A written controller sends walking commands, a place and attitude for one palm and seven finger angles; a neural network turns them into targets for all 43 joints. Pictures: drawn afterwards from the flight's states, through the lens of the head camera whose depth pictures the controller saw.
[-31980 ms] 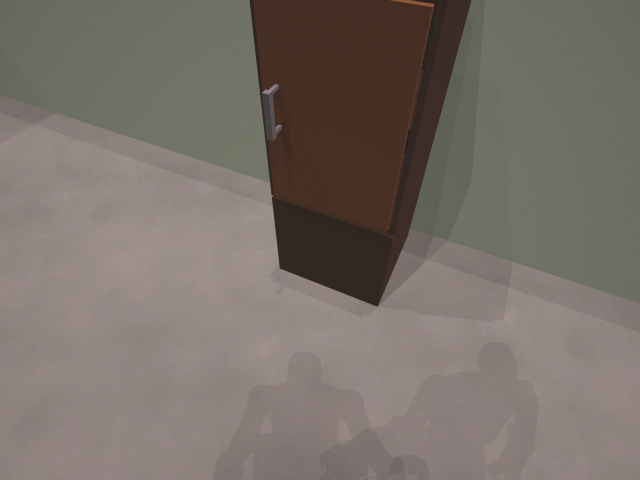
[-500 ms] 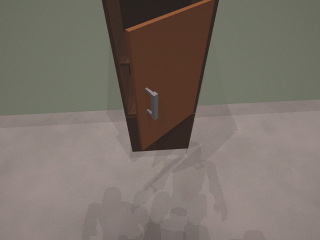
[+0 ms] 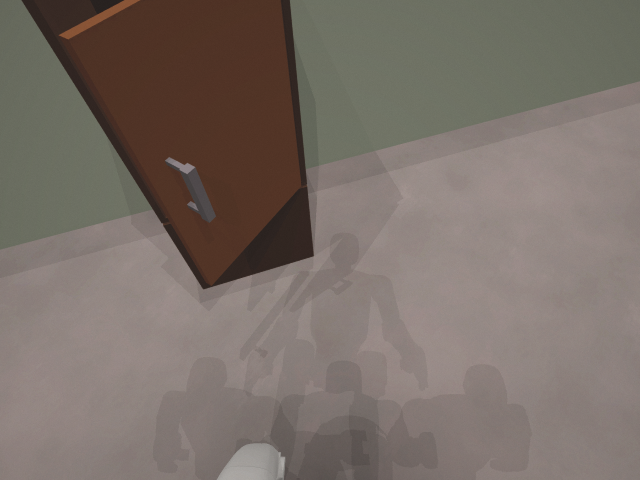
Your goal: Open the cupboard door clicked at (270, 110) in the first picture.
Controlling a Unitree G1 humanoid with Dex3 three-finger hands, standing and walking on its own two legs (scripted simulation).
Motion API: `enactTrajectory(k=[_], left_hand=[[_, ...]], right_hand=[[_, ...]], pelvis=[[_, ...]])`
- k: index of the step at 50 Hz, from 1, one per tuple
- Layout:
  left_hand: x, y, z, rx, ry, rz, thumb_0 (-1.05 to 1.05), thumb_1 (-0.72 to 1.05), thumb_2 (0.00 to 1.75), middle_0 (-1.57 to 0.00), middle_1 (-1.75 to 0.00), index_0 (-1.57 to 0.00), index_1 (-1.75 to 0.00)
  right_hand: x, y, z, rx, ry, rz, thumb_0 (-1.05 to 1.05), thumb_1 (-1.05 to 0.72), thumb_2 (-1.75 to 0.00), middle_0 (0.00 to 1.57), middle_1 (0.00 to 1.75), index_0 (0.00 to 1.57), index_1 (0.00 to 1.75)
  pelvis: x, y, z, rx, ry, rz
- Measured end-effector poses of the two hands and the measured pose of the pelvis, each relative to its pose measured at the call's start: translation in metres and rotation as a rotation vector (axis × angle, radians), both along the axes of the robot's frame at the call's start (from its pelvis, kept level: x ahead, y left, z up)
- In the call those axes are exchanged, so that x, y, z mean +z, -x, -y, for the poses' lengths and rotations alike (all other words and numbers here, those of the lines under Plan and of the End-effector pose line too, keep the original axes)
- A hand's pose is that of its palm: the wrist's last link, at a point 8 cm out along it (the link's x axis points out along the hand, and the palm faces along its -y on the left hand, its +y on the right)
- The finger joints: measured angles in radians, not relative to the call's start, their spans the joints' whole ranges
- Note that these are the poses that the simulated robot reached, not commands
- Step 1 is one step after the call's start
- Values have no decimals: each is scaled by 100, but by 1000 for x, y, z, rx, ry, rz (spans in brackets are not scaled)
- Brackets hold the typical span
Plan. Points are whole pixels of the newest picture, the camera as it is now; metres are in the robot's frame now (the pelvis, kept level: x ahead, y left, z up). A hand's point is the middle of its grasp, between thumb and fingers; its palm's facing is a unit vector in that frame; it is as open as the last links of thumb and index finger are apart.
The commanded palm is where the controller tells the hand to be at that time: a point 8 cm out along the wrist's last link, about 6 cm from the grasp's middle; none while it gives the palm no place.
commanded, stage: walk to a spot facing it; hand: left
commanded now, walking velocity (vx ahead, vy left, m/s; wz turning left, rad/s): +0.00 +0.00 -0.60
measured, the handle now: (191, 190) +0.54 +0.28 -0.03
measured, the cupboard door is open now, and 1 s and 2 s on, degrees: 38 38 38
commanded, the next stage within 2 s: none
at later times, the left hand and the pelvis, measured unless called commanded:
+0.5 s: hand (177, 438) +0.17 +0.24 -0.17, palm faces -0.21 -0.95 -0.24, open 7.4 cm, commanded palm none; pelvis +0.04 +0.04 +0.00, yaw -17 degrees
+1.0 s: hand (268, 370) +0.28 +0.12 -0.19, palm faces -0.57 -0.80 -0.20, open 7.4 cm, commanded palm none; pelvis +0.09 +0.02 -0.01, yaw -37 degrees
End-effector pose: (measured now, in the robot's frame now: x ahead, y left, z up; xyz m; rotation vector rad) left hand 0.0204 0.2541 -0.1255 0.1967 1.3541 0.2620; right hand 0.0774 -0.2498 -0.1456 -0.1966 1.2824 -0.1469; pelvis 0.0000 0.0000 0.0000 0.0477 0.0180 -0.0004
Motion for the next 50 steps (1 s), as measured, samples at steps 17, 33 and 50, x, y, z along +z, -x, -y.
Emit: enactTrajectory(k=[17,33,50], left_hand=[[-19,-79,-33,-176,45,22,0,90,89,-20,-30,-20,-30],[-12,-231,29,-541,56,149,0,91,90,-20,-30,-19,-30],[-30,-286,89,-729,132,102,0,90,89,-20,-30,-20,-30]], right_hand=[[27,-42,-20,-129,73,214,1,-91,-89,20,30,21,30],[5,108,-13,-428,60,-70,1,-91,-89,21,30,21,30],[19,77,-12,-635,120,78,1,-91,-89,20,30,20,30]], pelvis=[[-7,-29,-37,-194,54,-46],[-14,-53,-13,-421,64,-24],[-15,-95,-15,-637,64,-39]])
